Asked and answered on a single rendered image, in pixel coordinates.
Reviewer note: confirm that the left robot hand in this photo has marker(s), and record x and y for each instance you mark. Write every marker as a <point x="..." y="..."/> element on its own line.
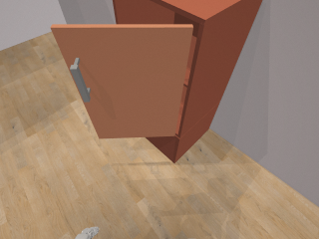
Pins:
<point x="88" y="233"/>

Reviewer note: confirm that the cupboard door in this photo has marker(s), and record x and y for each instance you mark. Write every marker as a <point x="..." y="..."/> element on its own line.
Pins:
<point x="135" y="72"/>

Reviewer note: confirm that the handle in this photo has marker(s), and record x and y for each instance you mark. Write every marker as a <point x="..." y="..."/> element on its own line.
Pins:
<point x="77" y="75"/>

